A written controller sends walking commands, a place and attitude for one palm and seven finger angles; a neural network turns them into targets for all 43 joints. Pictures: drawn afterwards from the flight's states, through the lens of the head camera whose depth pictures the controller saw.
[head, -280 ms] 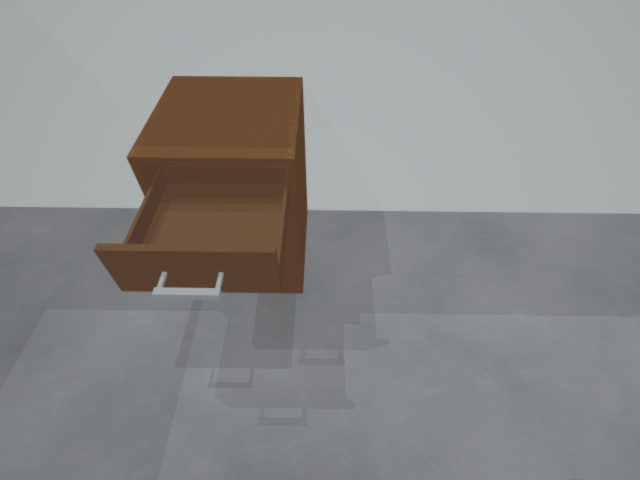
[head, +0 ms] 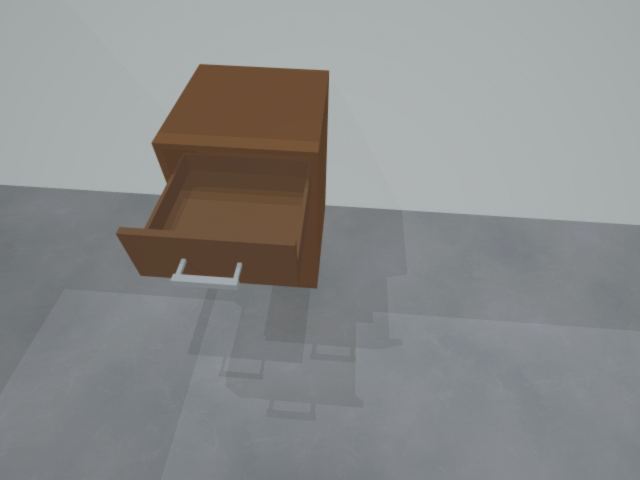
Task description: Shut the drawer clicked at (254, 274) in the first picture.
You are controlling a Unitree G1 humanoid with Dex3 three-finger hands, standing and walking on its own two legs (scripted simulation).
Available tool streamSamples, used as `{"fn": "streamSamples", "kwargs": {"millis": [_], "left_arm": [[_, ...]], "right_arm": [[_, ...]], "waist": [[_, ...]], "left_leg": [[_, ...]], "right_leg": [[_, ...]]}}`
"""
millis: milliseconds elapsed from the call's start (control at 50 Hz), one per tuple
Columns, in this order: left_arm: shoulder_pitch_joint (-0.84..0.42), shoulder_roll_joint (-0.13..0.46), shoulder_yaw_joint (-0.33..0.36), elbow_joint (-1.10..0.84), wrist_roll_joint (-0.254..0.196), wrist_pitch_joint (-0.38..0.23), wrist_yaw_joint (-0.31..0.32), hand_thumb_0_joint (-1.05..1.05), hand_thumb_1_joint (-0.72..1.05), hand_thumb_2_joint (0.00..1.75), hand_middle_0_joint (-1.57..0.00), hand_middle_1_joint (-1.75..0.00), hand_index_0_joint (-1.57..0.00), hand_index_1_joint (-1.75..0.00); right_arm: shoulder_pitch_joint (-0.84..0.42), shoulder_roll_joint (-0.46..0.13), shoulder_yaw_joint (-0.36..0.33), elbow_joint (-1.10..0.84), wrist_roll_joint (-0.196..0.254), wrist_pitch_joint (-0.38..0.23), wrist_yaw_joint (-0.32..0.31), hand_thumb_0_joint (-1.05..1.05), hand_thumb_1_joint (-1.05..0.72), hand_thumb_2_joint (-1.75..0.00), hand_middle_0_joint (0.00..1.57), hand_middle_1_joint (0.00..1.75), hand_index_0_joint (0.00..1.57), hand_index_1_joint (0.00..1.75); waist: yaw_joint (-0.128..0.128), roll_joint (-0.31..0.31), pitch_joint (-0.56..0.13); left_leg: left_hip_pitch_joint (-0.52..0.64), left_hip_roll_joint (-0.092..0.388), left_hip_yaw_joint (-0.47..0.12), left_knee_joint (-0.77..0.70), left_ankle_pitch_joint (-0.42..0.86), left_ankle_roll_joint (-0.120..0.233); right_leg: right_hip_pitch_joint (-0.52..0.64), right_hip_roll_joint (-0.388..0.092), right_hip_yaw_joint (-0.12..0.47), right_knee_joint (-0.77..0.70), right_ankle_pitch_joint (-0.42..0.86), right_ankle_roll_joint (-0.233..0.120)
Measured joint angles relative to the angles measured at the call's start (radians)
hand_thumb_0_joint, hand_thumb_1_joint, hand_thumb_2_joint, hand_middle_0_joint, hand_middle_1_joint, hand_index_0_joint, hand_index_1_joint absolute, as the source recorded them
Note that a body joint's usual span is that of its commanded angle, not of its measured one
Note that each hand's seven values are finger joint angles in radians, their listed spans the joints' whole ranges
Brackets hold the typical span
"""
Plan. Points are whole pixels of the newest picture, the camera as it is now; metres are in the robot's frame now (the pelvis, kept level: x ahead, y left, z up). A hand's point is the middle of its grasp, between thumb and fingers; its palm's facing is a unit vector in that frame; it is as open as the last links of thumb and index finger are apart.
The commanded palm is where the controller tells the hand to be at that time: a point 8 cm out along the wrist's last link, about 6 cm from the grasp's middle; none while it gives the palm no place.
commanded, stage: turn or walk to find it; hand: left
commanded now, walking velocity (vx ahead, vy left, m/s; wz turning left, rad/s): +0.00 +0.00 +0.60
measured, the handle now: (208, 273) +0.56 +0.27 -0.24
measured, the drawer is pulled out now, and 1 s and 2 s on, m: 0.30 0.30 0.30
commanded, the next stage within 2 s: stand and wait in 0.32 s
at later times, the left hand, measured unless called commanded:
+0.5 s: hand out of the picture +0.05 +0.25 -0.15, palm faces +0.26 -0.93 -0.27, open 7.4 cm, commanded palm none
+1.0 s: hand out of the picture -0.01 +0.15 -0.17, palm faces +0.30 -0.94 -0.18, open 7.4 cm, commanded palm none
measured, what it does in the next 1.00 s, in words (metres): steps on the spot: right foot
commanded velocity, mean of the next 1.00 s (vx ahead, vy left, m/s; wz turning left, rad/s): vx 0.00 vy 0.00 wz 0.18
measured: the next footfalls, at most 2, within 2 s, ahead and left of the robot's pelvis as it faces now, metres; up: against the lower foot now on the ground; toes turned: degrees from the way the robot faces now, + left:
right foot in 0.56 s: +0.07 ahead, -0.10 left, +0.00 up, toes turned +13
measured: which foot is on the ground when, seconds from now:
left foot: down 0.00-1.00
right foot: down 0.00-0.18, up 0.20-0.54, down 0.56-1.00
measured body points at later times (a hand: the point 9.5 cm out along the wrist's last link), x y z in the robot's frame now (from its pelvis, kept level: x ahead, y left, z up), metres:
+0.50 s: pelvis +0.00 +0.02 +0.00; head +0.05 +0.03 +0.45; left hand +0.04 +0.30 -0.13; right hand +0.09 -0.20 -0.15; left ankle +0.00 +0.14 -0.74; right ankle +0.02 -0.12 -0.71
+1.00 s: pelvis +0.04 -0.01 +0.00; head +0.08 +0.00 +0.45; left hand -0.02 +0.20 -0.16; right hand +0.13 -0.22 -0.16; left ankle -0.01 +0.13 -0.74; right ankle +0.03 -0.11 -0.74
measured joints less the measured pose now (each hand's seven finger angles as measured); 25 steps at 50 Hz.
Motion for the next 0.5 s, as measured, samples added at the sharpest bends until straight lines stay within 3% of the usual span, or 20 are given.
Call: {"fn": "streamSamples", "kwargs": {"millis": [60,100,140,180,240,320,400,500], "left_arm": [[-0.015,0.016,0.018,-0.023,0.011,0.005,0.000,0.01,0.90,0.90,-0.20,-0.30,-0.20,-0.30],[-0.026,0.032,0.031,-0.036,0.016,0.007,-0.001,0.01,0.90,0.90,-0.20,-0.30,-0.20,-0.30],[-0.038,0.049,0.041,-0.048,0.017,0.008,-0.006,0.01,0.90,0.90,-0.20,-0.30,-0.20,-0.30],[-0.047,0.061,0.047,-0.066,0.011,0.014,-0.014,0.01,0.90,0.90,-0.20,-0.30,-0.20,-0.30],[-0.085,0.082,0.051,-0.088,0.006,0.043,-0.021,0.01,0.90,0.90,-0.20,-0.30,-0.20,-0.30],[-0.139,0.101,0.057,-0.124,0.009,0.046,-0.031,0.01,0.90,0.90,-0.20,-0.30,-0.20,-0.30],[-0.174,0.114,0.055,-0.167,0.007,0.032,-0.034,0.01,0.91,0.90,-0.19,-0.30,-0.20,-0.30],[-0.185,0.117,0.043,-0.183,0.005,0.028,-0.030,0.01,0.91,0.90,-0.19,-0.30,-0.20,-0.30]], "right_arm": [[-0.009,-0.004,-0.015,-0.010,0.001,0.016,0.009,0.00,-0.91,-0.90,0.20,0.30,0.20,0.30],[-0.020,-0.006,-0.023,-0.023,0.002,0.021,0.014,0.00,-0.91,-0.90,0.20,0.30,0.20,0.30],[-0.032,-0.011,-0.027,-0.043,0.002,0.018,0.017,0.01,-0.91,-0.90,0.20,0.30,0.20,0.30],[-0.037,-0.026,-0.029,-0.070,-0.003,0.003,0.019,0.01,-0.91,-0.90,0.20,0.30,0.20,0.30],[-0.063,-0.037,-0.030,-0.095,-0.019,-0.012,0.014,0.00,-0.91,-0.90,0.20,0.30,0.20,0.30],[-0.067,-0.050,-0.025,-0.115,-0.022,-0.026,0.007,0.00,-0.91,-0.90,0.20,0.30,0.20,0.30],[-0.079,-0.061,-0.022,-0.121,-0.023,-0.025,0.006,0.00,-0.90,-0.90,0.20,0.30,0.20,0.30],[-0.105,-0.075,-0.026,-0.137,-0.026,-0.018,0.005,0.01,-0.91,-0.90,0.20,0.30,0.20,0.30]], "waist": [[0.001,-0.006,0.006],[0.002,-0.027,0.011],[0.002,-0.051,0.016],[0.001,-0.063,0.017],[0.002,-0.084,0.030],[-0.001,-0.060,0.028],[0.005,-0.032,0.026],[0.004,-0.003,0.026]], "left_leg": [[-0.066,0.011,0.005,0.191,-0.118,0.005],[-0.082,0.022,0.017,0.242,-0.165,0.004],[-0.067,0.034,0.033,0.186,-0.148,0.001],[-0.039,0.034,0.026,0.063,-0.027,0.011],[-0.068,-0.007,0.024,0.074,-0.010,0.016],[-0.062,-0.031,-0.016,-0.018,0.043,0.017],[-0.047,-0.037,-0.056,-0.095,0.094,0.015],[-0.046,-0.037,-0.084,-0.111,0.105,-0.005]], "right_leg": [[-0.001,-0.012,-0.044,0.027,-0.022,0.003],[-0.003,-0.030,-0.065,0.044,-0.036,0.011],[-0.012,-0.056,-0.082,0.074,-0.053,0.024],[-0.048,-0.088,-0.094,0.148,-0.090,0.045],[-0.172,-0.100,0.010,0.397,-0.225,0.085],[-0.287,-0.093,0.103,0.580,-0.154,0.108],[-0.301,-0.100,0.139,0.527,-0.127,0.127],[-0.220,-0.089,0.134,0.299,-0.139,0.125]]}}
